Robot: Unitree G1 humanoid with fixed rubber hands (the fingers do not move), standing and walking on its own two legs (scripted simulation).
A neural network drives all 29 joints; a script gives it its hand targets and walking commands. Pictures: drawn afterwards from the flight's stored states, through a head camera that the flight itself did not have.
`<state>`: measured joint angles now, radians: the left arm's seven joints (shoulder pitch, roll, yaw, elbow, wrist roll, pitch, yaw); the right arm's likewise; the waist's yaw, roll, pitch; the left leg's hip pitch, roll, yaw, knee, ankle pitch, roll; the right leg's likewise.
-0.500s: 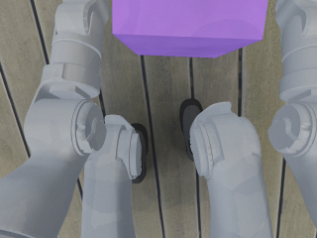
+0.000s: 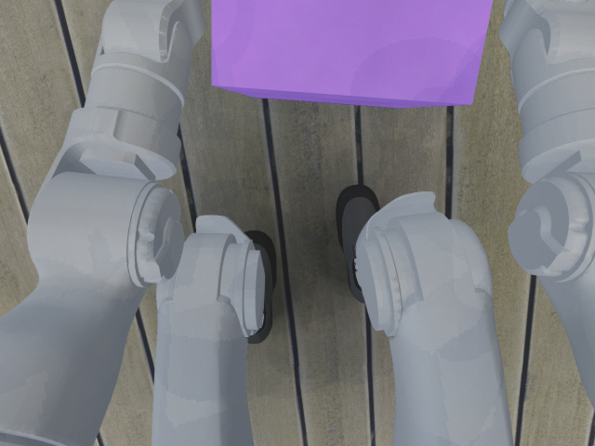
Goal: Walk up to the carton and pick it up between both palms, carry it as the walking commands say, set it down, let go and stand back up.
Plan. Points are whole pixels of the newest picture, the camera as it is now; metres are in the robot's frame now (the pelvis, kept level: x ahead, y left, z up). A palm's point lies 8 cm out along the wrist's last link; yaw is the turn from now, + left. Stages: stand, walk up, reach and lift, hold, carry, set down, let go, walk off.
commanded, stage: set down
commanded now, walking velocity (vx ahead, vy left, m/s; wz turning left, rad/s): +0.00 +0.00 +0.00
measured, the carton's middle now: out of the picture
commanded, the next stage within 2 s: let go in 1.56 s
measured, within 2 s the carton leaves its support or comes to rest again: neither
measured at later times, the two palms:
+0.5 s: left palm out of the picture +0.60 +0.05 -0.12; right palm out of the picture +0.53 -0.29 -0.14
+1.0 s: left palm out of the picture +0.61 +0.05 +0.02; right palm out of the picture +0.53 -0.31 +0.00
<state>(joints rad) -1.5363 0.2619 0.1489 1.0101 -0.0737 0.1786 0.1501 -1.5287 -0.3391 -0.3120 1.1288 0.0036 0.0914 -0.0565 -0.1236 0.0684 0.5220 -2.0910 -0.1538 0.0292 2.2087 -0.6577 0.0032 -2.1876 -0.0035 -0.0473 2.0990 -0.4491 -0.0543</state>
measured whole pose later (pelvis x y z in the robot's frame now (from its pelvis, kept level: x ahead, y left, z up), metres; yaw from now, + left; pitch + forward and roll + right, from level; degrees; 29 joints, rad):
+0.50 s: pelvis +0.00 +0.00 +0.00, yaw +0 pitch +30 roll +1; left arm -1.56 0.29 0.12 0.87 -0.11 0.23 0.20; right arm -1.50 -0.41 -0.33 0.98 0.09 0.18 -0.06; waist -0.13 0.06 0.52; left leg -2.07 -0.15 0.03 2.21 -0.66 0.00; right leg -2.17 0.00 -0.05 2.10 -0.45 -0.05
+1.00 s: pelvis +0.00 -0.01 +0.10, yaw +0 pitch +26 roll +1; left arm -1.52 0.29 0.12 0.75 -0.11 0.39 0.19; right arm -1.41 -0.42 -0.32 0.76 0.09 0.38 -0.05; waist -0.13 0.05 0.52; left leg -1.72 -0.15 -0.01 1.91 -0.64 0.00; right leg -1.81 0.01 -0.04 1.82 -0.46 -0.05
